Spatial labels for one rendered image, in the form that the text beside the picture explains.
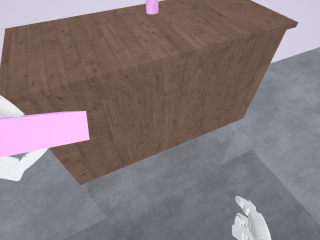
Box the robot right hand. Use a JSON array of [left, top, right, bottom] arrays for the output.
[[232, 196, 272, 240]]

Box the sponge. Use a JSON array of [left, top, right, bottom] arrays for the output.
[[0, 111, 90, 158]]

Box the robot left hand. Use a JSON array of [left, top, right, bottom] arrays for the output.
[[0, 95, 48, 181]]

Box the table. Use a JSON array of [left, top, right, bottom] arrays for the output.
[[0, 0, 298, 185]]

